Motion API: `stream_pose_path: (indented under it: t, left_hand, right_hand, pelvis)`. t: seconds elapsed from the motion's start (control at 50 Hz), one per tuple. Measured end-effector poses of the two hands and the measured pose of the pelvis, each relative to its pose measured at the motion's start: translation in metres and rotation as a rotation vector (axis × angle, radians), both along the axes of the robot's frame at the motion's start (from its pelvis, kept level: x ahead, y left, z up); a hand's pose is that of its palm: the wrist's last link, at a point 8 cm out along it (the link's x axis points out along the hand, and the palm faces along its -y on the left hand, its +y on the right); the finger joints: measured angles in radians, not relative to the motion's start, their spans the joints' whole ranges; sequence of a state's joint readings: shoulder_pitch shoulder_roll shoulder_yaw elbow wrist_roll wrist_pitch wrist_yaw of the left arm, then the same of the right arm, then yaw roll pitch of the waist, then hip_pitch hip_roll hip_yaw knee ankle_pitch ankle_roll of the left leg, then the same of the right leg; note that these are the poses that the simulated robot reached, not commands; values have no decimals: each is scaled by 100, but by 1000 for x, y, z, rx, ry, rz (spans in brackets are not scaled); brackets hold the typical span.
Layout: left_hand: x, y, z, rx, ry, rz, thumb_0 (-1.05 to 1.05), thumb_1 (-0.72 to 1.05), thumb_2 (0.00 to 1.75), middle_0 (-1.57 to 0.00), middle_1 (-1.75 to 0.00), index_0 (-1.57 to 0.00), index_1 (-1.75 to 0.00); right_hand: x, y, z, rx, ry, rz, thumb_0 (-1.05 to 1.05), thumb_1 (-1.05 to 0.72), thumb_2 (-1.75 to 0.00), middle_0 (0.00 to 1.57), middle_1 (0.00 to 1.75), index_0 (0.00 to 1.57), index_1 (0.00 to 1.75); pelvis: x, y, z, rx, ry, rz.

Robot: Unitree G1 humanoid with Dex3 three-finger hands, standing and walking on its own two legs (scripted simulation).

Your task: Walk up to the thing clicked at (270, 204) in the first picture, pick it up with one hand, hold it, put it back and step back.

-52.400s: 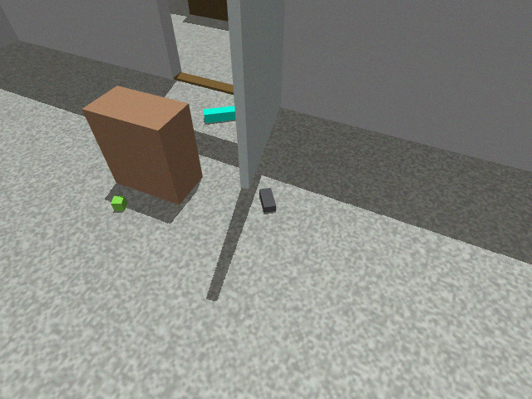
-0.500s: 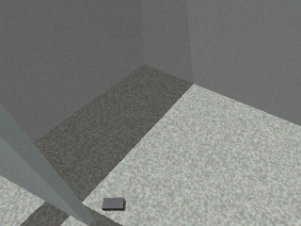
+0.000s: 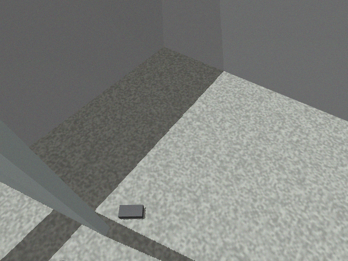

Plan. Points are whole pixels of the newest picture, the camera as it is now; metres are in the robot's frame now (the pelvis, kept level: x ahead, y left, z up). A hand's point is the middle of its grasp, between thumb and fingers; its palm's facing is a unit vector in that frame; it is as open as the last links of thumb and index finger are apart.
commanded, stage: step back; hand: left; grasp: from above
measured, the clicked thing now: (131, 211) +0.46 +0.25 -0.75
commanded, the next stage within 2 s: none
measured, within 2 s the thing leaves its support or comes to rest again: neither
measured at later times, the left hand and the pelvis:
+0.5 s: hand out of the picture +0.05 +0.29 -0.17, palm faces -0.13 -0.92 -0.37, open 7.4 cm; pelvis -0.08 +0.04 -0.01, yaw -5 degrees
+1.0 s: hand out of the picture -0.06 +0.29 -0.16, palm faces -0.03 -0.94 -0.35, open 7.4 cm; pelvis -0.20 +0.04 -0.02, yaw -2 degrees
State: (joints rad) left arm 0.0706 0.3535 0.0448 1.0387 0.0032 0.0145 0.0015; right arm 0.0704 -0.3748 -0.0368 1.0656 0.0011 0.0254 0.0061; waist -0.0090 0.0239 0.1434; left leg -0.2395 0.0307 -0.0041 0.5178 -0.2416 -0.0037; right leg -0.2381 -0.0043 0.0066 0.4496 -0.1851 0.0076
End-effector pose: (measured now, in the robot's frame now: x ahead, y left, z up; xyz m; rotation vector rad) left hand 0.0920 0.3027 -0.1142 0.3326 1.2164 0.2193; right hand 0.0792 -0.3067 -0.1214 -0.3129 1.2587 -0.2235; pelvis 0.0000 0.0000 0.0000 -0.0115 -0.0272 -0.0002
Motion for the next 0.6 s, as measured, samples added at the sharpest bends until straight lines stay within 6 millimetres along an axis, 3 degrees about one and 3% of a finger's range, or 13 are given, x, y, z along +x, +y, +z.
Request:
stream_pose_path:
  t: [0.16, 0.28, 0.44, 0.6]
  left_hand:
    - [12, 38, -18, 7, -39, -48, 0, 90, 90, -20, -30, -21, -30]
    - [10, 40, -17, -11, -55, -71, 0, 91, 90, -20, -30, -20, -29]
    - [-27, 32, -18, -10, -8, -115, 0, 91, 90, -20, -30, -20, -29]
    - [-68, 16, -8, 33, -21, -127, 0, 91, 90, -20, -30, -20, -30]
  right_hand:
    - [-39, 12, 5, -82, 41, -14, 0, -91, -90, 20, 30, 20, 30]
    - [-74, 31, 19, -94, 73, -24, 0, -90, -90, 20, 30, 20, 30]
    - [-85, 36, 11, -73, -31, -52, 0, -90, -90, 20, 30, 20, 30]
    - [-103, 18, -14, -14, -91, -57, 0, -90, -90, 20, 30, 20, 30]
  pelvis:
    - [-23, 32, -14, 3, 19, -5]
    - [-39, 40, -4, -15, 16, -14]
    - [-63, 41, -8, 4, 1, -65]
    - [-98, 24, -19, -17, -26, -86]
